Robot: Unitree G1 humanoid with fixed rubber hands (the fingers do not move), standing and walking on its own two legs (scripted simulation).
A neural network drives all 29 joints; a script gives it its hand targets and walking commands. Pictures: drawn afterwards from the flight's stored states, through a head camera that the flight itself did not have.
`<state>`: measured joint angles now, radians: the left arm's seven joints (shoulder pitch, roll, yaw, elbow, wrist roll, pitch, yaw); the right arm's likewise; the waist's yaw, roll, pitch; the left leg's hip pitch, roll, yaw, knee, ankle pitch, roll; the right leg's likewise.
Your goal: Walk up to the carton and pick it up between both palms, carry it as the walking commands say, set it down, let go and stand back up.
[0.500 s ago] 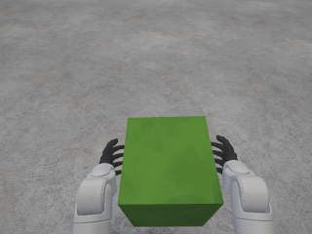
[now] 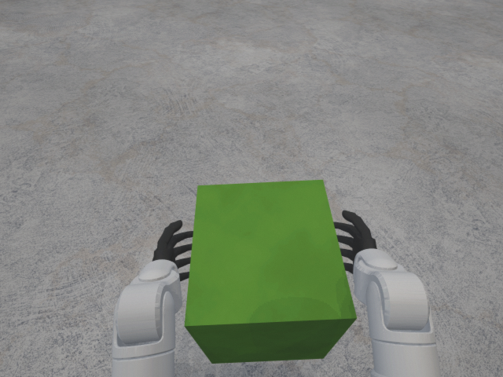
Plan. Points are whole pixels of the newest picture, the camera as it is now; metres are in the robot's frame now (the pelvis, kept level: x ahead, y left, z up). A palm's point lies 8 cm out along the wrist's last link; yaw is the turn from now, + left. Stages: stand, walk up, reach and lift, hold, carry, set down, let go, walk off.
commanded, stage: carry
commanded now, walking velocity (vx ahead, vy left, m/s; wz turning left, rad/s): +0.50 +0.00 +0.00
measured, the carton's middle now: (264, 277) +0.28 +0.00 -0.01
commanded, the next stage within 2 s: none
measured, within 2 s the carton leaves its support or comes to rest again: neither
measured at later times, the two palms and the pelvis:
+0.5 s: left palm (182, 149) +0.51 +0.17 +0.08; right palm (327, 143) +0.52 -0.12 +0.09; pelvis +0.25 +0.01 +0.00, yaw +0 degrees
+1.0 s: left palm (193, 77) +0.82 +0.19 +0.07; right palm (299, 73) +0.83 -0.10 +0.08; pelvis +0.56 +0.03 -0.01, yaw +0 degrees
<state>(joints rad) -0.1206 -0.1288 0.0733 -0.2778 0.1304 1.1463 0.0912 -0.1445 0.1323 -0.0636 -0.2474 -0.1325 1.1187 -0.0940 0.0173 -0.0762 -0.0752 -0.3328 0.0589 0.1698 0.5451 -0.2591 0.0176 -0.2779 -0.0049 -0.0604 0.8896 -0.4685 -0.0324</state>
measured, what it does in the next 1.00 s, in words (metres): walks ahead: right foot, then left foot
